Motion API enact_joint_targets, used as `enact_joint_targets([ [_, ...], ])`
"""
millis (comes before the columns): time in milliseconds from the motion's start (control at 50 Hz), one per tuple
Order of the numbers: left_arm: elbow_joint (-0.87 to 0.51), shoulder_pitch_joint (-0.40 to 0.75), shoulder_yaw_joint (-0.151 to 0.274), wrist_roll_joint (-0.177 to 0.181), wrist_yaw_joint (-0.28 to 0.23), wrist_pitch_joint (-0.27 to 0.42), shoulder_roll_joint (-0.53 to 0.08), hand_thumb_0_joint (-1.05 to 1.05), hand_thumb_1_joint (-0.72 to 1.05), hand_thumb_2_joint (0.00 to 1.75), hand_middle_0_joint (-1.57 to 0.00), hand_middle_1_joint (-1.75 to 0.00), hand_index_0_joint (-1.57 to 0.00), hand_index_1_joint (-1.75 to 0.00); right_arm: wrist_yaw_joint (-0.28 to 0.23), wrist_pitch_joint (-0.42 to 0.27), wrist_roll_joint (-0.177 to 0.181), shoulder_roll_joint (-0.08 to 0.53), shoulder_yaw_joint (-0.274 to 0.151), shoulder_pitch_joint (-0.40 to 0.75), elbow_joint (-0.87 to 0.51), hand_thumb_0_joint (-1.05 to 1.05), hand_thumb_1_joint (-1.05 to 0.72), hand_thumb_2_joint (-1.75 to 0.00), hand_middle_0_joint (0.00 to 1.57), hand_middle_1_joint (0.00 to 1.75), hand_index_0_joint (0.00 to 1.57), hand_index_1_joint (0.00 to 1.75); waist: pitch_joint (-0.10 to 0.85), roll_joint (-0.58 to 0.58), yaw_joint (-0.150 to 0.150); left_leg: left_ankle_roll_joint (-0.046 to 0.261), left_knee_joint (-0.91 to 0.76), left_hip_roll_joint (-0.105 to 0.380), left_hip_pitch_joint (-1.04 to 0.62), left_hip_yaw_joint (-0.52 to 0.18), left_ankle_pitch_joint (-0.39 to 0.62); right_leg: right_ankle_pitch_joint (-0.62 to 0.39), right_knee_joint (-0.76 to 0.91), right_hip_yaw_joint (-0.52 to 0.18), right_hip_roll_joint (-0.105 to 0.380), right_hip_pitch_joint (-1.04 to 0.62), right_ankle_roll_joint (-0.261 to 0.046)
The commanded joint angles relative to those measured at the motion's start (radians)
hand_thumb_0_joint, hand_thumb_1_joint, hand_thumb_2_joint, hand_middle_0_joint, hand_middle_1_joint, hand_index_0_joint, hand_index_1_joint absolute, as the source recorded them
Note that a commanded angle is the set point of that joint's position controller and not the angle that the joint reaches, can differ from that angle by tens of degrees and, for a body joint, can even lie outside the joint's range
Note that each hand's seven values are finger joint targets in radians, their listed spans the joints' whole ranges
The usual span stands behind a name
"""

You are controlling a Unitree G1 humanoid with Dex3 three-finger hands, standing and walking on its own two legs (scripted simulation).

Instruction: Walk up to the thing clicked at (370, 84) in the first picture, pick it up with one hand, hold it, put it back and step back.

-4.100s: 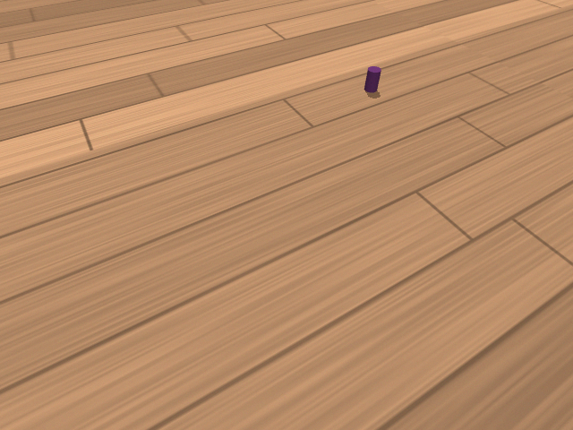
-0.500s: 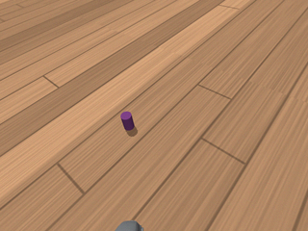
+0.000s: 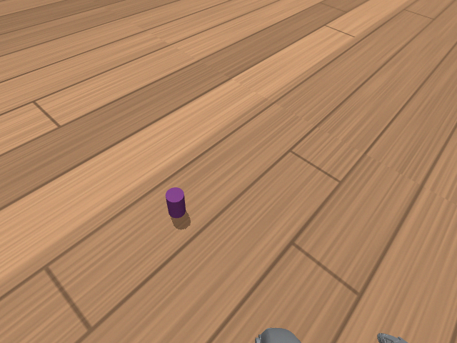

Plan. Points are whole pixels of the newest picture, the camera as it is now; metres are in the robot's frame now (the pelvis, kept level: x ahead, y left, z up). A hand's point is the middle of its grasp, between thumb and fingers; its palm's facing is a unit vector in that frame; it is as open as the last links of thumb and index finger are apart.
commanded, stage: walk up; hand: left
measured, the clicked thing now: (176, 203) +0.83 +0.21 -0.70
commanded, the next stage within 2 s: none
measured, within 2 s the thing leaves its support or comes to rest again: neither
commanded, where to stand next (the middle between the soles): +0.48 +0.00 m, yaw -3 degrees
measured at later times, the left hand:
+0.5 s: hand (103, 306) +0.21 +0.24 -0.11, palm faces -0.03 -0.90 -0.43, open 7.3 cm
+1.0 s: hand (93, 238) +0.37 +0.31 -0.15, palm faces -0.06 -0.94 -0.33, open 7.3 cm
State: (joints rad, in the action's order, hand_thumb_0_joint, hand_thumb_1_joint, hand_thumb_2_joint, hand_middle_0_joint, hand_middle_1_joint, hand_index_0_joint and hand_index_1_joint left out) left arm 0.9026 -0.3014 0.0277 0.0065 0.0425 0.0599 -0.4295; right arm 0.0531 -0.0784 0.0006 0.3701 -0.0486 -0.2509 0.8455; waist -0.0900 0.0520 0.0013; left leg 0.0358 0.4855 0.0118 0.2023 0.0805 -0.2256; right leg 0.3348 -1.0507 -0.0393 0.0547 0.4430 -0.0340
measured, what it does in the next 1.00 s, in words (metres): walks ahead: right foot, then left foot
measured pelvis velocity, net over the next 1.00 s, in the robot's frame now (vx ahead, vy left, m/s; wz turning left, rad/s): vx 0.31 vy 0.04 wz -0.02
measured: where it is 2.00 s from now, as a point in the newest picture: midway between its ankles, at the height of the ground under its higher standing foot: (210, 282)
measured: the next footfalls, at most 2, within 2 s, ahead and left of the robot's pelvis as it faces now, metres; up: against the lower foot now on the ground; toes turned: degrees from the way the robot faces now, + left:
right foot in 0.24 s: +0.23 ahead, -0.16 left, +0.00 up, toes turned -6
left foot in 0.72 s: +0.37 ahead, +0.13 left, +0.00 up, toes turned +5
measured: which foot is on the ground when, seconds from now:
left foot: down 0.00-0.26, up 0.28-0.70, down 0.72-1.00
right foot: up 0.00-0.22, down 0.24-0.76, up 0.78-1.00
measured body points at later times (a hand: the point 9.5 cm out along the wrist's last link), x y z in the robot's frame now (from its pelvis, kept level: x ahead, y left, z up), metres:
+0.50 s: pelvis +0.16 -0.04 +0.00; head +0.17 -0.08 +0.45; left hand +0.21 +0.28 -0.08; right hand +0.22 -0.36 -0.13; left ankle +0.22 +0.13 -0.68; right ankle +0.19 -0.15 -0.74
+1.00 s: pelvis +0.31 +0.04 +0.00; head +0.32 +0.07 +0.45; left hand +0.37 +0.36 -0.13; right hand +0.36 -0.28 -0.09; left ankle +0.33 +0.13 -0.74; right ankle +0.38 -0.13 -0.67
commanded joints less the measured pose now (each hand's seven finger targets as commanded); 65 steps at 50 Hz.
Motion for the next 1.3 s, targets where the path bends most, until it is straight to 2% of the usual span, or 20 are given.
enact_joint_targets([
  [0, -0.052, -0.057, 0.06, -0.001, 0.0, 0.007, -0.166, 0.0, 0.9, 0.9, -0.2, -0.3, -0.2, -0.3, -0.019, -0.027, -0.001, 0.282, -0.085, -0.015, -0.068, 0.0, -0.9, -0.9, 0.2, 0.3, 0.2, 0.3, -0.005, -0.201, 0.003, 0.192, -0.26, 0.249, -0.029, -0.169, 0.117, -0.078, 0.144, 0.011, 0.059, 0.091, 0.036],
  [120, -0.065, 0.043, 0.072, -0.011, 0.014, 0.029, -0.147, 0.0, 0.9, 0.9, -0.2, -0.3, -0.2, -0.3, -0.009, -0.017, -0.01, 0.283, -0.085, -0.025, -0.077, 0.0, -0.9, -0.9, 0.2, 0.3, 0.2, 0.3, 0.007, -0.193, 0.015, 0.174, -0.178, 0.216, -0.001, -0.11, 0.173, -0.185, 0.421, 0.088, 0.035, -0.06, 0.025],
  [200, -0.007, -0.104, 0.1, -0.016, -0.008, 0.046, -0.198, 0.0, 0.9, 0.9, -0.2, -0.3, -0.2, -0.3, -0.009, 0.004, -0.002, 0.241, -0.068, -0.025, -0.1, 0.0, -0.9, -0.9, 0.2, 0.3, 0.2, 0.3, 0.123, -0.033, -0.065, 0.109, 0.131, 0.149, 0.08, -0.061, 0.119, -0.183, 0.551, 0.105, -0.024, -0.393, -0.004],
  [220, 0.003, -0.188, 0.12, -0.023, -0.021, 0.053, -0.25, 0.0, 0.9, 0.9, -0.2, -0.3, -0.2, -0.3, -0.008, 0.004, -0.001, 0.197, -0.051, -0.06, -0.106, 0.0, -0.9, -0.9, 0.2, 0.3, 0.2, 0.3, 0.171, 0.128, -0.106, 0.079, 0.361, 0.073, 0.176, 0.003, 0.005, -0.036, 0.635, -0.031, 0.07, -0.502, -0.027],
  [240, -0.02, -0.197, 0.137, -0.024, -0.032, 0.059, -0.334, 0.0, 0.9, 0.9, -0.2, -0.3, -0.2, -0.3, -0.005, 0.01, -0.004, 0.146, -0.031, -0.108, -0.112, 0.0, -0.9, -0.9, 0.2, 0.3, 0.2, 0.3, 0.168, 0.267, -0.089, 0.025, 0.559, -0.041, 0.382, 0.006, -0.304, 0.101, 0.752, -0.455, 0.312, -0.577, -0.106],
  [280, -0.049, -0.118, 0.128, -0.008, -0.032, 0.049, -0.34, 0.0, 0.9, 0.9, -0.2, -0.3, -0.2, -0.3, -0.022, 0.028, -0.01, 0.28, -0.066, -0.06, -0.077, 0.0, -0.9, -0.9, 0.2, 0.3, 0.2, 0.3, 0.1, 0.127, -0.086, 0.009, 0.671, 0.032, 0.445, -0.118, -0.312, 0.185, 0.806, -0.613, 0.413, -0.458, -0.252],
  [380, -0.074, -0.012, 0.091, -0.003, -0.035, 0.057, -0.243, 0.0, 0.9, 0.9, -0.2, -0.3, -0.2, -0.3, 0.0, 0.046, -0.004, 0.241, -0.063, -0.113, -0.01, 0.0, -0.9, -0.9, 0.2, 0.3, 0.2, 0.3, 0.017, 0.104, -0.008, -0.008, 0.571, 0.069, 0.319, -0.139, -0.093, 0.018, 0.827, -0.159, 0.203, -0.224, -0.15],
  [580, -0.101, -0.048, 0.107, -0.017, -0.027, 0.06, -0.279, 0.0, 0.9, 0.9, -0.2, -0.3, -0.2, -0.3, 0.036, 0.038, -0.027, 0.224, -0.075, 0.056, -0.048, 0.0, -0.9, -0.9, 0.2, 0.3, 0.2, 0.3, -0.017, 0.086, -0.052, -0.041, 0.194, 0.103, 0.276, -0.081, 0.002, 0.108, 0.817, -0.071, 0.222, -0.209, -0.17],
  [640, -0.104, -0.019, 0.103, -0.013, -0.027, 0.053, -0.289, 0.0, 0.9, 0.9, -0.2, -0.3, -0.2, -0.3, 0.036, 0.026, -0.027, 0.228, -0.08, 0.035, -0.034, 0.0, -0.9, -0.9, 0.2, 0.3, 0.2, 0.3, 0.012, 0.067, -0.025, -0.024, 0.138, 0.087, 0.175, -0.046, -0.008, 0.087, 0.756, -0.058, 0.228, -0.191, -0.164],
  [700, -0.112, -0.004, 0.073, -0.019, -0.028, 0.041, -0.232, 0.0, 0.9, 0.9, -0.2, -0.3, -0.2, -0.3, 0.016, 0.012, -0.03, 0.266, -0.1, -0.141, 0.02, 0.0, -0.9, -0.9, 0.2, 0.3, 0.2, 0.3, 0.092, -0.076, 0.083, 0.0, 0.051, 0.03, -0.141, -0.034, -0.067, -0.04, 0.449, 0.023, 0.156, -0.042, -0.107],
  [720, -0.114, -0.054, 0.048, -0.015, -0.025, 0.039, -0.152, 0.0, 0.9, 0.9, -0.2, -0.3, -0.2, -0.3, 0.0, 0.003, -0.037, 0.336, -0.121, -0.236, 0.037, 0.0, -0.9, -0.9, 0.2, 0.3, 0.2, 0.3, 0.145, -0.332, 0.117, 0.048, -0.108, 0.159, -0.251, -0.261, -0.287, -0.096, 0.102, 0.116, 0.055, 0.051, -0.053],
  [740, -0.108, -0.098, 0.033, 0.0, -0.027, 0.031, -0.099, 0.0, 0.9, 0.9, -0.2, -0.3, -0.2, -0.3, -0.009, -0.004, -0.034, 0.392, -0.125, -0.199, -0.002, 0.0, -0.9, -0.9, 0.2, 0.3, 0.2, 0.3, 0.097, -0.422, 0.076, 0.1, -0.243, 0.334, -0.285, -0.637, -0.325, 0.159, -0.045, 0.088, -0.104, 0.278, -0.001],
  [760, -0.084, -0.075, 0.06, -0.008, -0.043, 0.021, -0.21, 0.0, 0.9, 0.9, -0.2, -0.3, -0.2, -0.3, -0.009, 0.0, -0.008, 0.407, -0.128, -0.185, -0.009, 0.0, -0.9, -0.9, 0.2, 0.3, 0.2, 0.3, 0.079, -0.307, 0.083, 0.159, -0.252, 0.405, -0.213, -0.709, -0.303, 0.196, -0.109, 0.004, -0.049, 0.255, -0.02],
  [780, -0.082, -0.044, 0.06, -0.01, -0.049, 0.019, -0.239, 0.0, 0.9, 0.9, -0.2, -0.3, -0.2, -0.3, -0.011, 0.006, 0.0, 0.385, -0.124, -0.157, -0.012, 0.0, -0.9, -0.9, 0.2, 0.3, 0.2, 0.3, 0.031, -0.256, 0.066, 0.179, -0.242, 0.398, -0.131, -0.658, -0.229, 0.167, -0.138, -0.034, -0.013, 0.248, -0.027],
  [840, -0.033, -0.108, 0.061, 0.011, -0.031, 0.014, -0.209, 0.0, 0.9, 0.9, -0.2, -0.3, -0.2, -0.3, -0.024, -0.009, -0.001, 0.27, -0.078, -0.067, -0.042, 0.0, -0.9, -0.9, 0.2, 0.3, 0.2, 0.3, 0.0, -0.198, 0.002, 0.058, -0.197, 0.225, -0.062, -0.253, 0.162, -0.015, -0.012, -0.072, 0.023, 0.135, -0.009],
  [1020, -0.067, 0.027, 0.062, -0.009, -0.007, -0.001, -0.172, 0.0, 0.9, 0.9, -0.2, -0.3, -0.2, -0.3, -0.027, -0.009, -0.013, 0.288, -0.091, -0.094, -0.071, 0.0, -0.9, -0.9, 0.2, 0.3, 0.2, 0.3, -0.049, -0.183, 0.044, 0.157, -0.286, 0.236, -0.062, -0.169, -0.011, -0.134, 0.221, 0.002, 0.031, 0.148, 0.04],
  [1140, -0.064, 0.041, 0.047, -0.017, -0.026, 0.021, -0.107, 0.0, 0.9, 0.9, -0.2, -0.3, -0.2, -0.3, -0.039, 0.017, -0.01, 0.254, -0.071, -0.072, -0.076, 0.0, -0.9, -0.9, 0.2, 0.3, 0.2, 0.3, 0.027, -0.145, 0.015, 0.147, -0.034, 0.225, -0.073, -0.073, 0.521, -0.197, 0.471, 0.088, -0.008, -0.092, 0.013],
  [1200, -0.025, -0.09, 0.077, -0.026, -0.049, 0.037, -0.191, 0.0, 0.9, 0.9, -0.2, -0.3, -0.2, -0.3, -0.042, 0.021, 0.013, 0.179, -0.037, -0.089, -0.086, 0.0, -0.9, -0.9, 0.2, 0.3, 0.2, 0.3, 0.195, 0.066, -0.057, 0.056, 0.311, 0.103, 0.029, -0.007, 0.286, -0.443, 0.613, 0.009, 0.032, -0.436, -0.044],
  [1240, -0.057, -0.111, 0.106, -0.012, -0.047, 0.029, -0.295, 0.0, 0.9, 0.9, -0.2, -0.3, -0.2, -0.3, -0.043, 0.033, 0.008, 0.216, -0.042, -0.153, -0.079, 0.0, -0.9, -0.9, 0.2, 0.3, 0.2, 0.3, 0.219, 0.167, -0.07, 0.019, 0.583, -0.035, 0.319, -0.048, -0.365, -0.154, 0.708, -0.523, 0.355, -0.54, -0.245],
  [1280, -0.07, -0.056, 0.098, -0.005, -0.045, 0.017, -0.26, 0.0, 0.9, 0.9, -0.2, -0.3, -0.2, -0.3, -0.05, 0.044, -0.008, 0.271, -0.061, -0.107, -0.044, 0.0, -0.9, -0.9, 0.2, 0.3, 0.2, 0.3, 0.105, 0.082, -0.055, 0.012, 0.619, 0.03, 0.335, -0.128, -0.402, 0.062, 0.755, -0.48, 0.333, -0.363, -0.259],
])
